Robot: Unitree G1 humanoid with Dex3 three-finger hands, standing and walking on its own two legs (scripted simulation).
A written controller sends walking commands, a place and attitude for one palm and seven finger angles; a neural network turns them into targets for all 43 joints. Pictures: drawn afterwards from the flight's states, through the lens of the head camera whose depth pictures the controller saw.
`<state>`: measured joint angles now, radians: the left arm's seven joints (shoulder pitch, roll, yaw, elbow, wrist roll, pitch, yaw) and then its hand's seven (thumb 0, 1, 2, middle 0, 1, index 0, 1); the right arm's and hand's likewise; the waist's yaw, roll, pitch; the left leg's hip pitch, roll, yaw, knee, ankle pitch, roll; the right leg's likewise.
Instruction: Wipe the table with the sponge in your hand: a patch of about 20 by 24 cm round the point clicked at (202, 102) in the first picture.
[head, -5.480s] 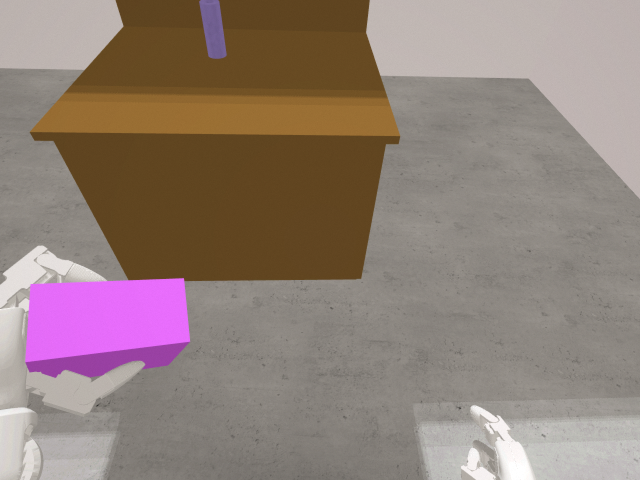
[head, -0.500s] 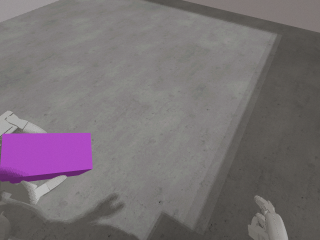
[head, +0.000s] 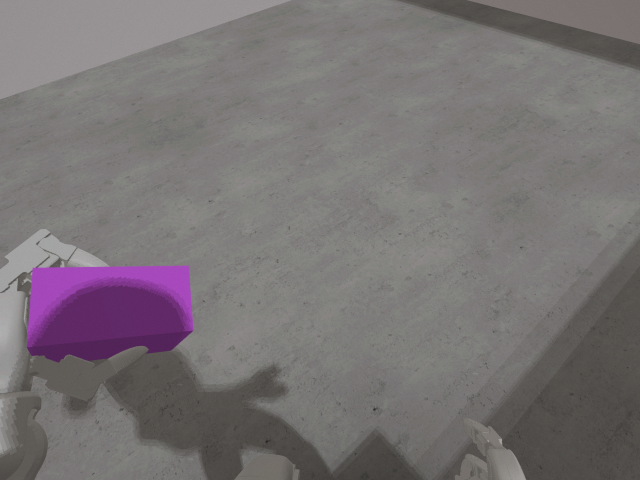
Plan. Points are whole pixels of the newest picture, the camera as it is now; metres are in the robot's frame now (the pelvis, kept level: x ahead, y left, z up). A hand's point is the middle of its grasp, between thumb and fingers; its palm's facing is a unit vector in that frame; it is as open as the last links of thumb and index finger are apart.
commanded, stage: walk to a spot facing it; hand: left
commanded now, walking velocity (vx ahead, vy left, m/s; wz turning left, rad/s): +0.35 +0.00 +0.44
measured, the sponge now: (136, 314) +0.23 +0.20 +0.16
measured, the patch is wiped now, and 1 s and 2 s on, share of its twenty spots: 0.00 0.00 0.00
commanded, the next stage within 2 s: turn to face it in 0.92 s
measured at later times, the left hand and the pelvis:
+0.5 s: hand (69, 260) +0.27 +0.27 +0.19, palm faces +0.51 -0.74 -0.43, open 10.3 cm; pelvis +0.08 +0.01 +0.00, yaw +9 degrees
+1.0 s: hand (89, 231) +0.31 +0.27 +0.19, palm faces +0.63 -0.62 -0.47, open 10.3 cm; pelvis +0.19 -0.02 +0.00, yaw +22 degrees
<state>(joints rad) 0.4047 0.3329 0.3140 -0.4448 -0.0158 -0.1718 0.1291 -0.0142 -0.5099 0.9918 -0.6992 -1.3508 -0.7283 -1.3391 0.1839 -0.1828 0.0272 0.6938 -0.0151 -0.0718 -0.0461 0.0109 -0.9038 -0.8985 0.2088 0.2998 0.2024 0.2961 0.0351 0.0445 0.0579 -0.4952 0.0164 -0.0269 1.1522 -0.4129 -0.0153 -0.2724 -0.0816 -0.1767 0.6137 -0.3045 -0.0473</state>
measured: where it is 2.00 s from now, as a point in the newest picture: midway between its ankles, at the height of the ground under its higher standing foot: outside the picture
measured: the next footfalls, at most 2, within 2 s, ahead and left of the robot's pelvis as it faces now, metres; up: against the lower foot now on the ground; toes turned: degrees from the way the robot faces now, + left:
left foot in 0.34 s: +0.12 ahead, +0.15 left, +0.00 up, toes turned +16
right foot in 0.66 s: +0.25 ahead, -0.12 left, +0.00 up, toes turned +2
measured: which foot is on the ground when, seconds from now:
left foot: up 0.00-0.32, down 0.34-0.66, up 0.68-1.00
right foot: down 0.00-0.34, up 0.36-0.64, down 0.66-1.00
